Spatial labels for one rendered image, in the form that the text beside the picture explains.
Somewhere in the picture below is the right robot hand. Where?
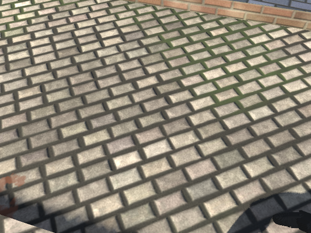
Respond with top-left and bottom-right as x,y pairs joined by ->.
272,210 -> 311,233

